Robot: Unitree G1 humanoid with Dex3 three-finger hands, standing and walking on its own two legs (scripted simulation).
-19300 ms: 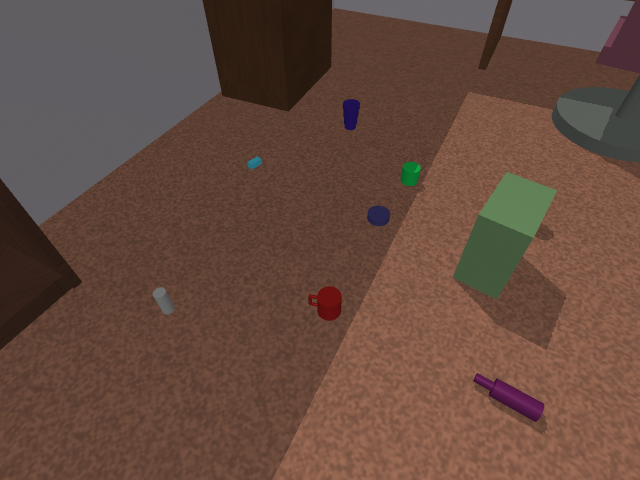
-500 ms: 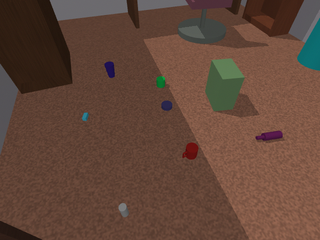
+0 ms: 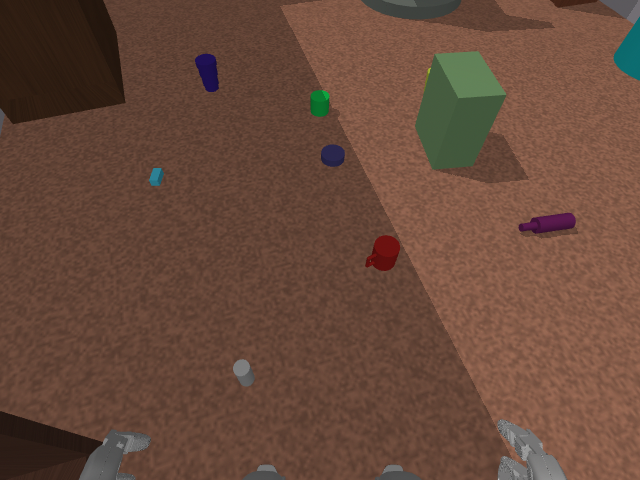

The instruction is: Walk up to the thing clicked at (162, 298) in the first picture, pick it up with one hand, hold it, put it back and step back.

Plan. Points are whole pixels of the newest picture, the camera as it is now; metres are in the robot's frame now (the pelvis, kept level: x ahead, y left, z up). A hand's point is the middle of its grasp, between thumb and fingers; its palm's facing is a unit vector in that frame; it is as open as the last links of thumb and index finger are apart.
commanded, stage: rise first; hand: left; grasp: from above
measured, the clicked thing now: (244, 373) +0.44 +0.22 -0.67
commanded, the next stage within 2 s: none
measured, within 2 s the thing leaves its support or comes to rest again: neither
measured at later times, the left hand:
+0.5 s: hand out of the picture +0.15 +0.26 -0.23, palm faces -0.31 -0.76 -0.57, open 14.0 cm
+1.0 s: hand (192, 412) +0.29 +0.27 -0.41, palm faces -0.46 -0.27 -0.84, open 13.6 cm
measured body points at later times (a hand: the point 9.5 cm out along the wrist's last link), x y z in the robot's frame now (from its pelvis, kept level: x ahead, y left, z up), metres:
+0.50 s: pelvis -0.01 +0.00 -0.09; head +0.11 +0.01 +0.35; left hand +0.16 +0.30 -0.19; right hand +0.18 -0.25 -0.17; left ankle +0.00 +0.11 -0.69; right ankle +0.00 -0.14 -0.69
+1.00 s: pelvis -0.09 -0.01 -0.28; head +0.13 +0.00 +0.12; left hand +0.31 +0.29 -0.36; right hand +0.04 -0.29 -0.42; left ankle +0.00 +0.11 -0.69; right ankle +0.00 -0.14 -0.69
